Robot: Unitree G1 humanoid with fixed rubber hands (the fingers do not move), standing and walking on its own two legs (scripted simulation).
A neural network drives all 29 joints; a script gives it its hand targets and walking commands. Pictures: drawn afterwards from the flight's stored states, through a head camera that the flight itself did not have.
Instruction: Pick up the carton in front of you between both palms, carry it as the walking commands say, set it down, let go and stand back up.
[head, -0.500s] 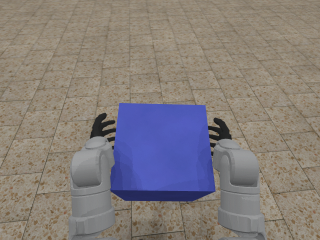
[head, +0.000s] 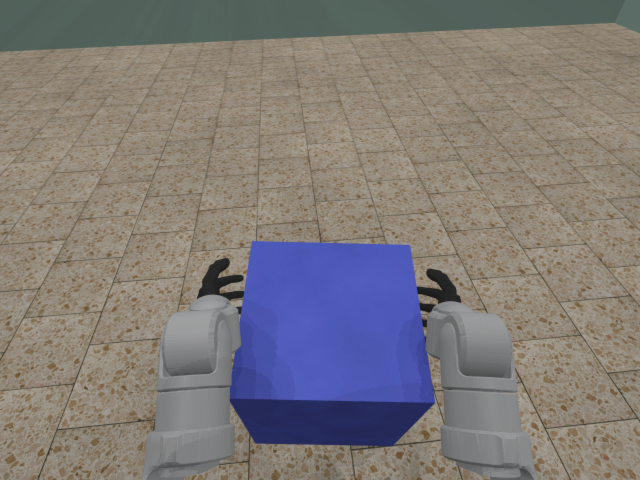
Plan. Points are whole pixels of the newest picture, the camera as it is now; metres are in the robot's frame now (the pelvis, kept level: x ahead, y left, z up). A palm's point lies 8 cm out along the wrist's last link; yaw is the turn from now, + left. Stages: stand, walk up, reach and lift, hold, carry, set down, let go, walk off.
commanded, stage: carry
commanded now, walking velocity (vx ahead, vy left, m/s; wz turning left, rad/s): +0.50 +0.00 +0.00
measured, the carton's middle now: (327, 351) +0.31 +0.00 -0.01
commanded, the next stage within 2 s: none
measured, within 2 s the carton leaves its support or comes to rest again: neither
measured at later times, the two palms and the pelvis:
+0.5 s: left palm (225, 162) +0.62 +0.17 +0.11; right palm (383, 164) +0.60 -0.11 +0.10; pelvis +0.32 +0.04 +0.01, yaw -2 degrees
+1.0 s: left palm (263, 99) +0.94 +0.13 +0.08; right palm (379, 103) +0.93 -0.15 +0.07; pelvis +0.64 -0.01 +0.01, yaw +1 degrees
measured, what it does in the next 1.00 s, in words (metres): walks ahead: left foot, then right foot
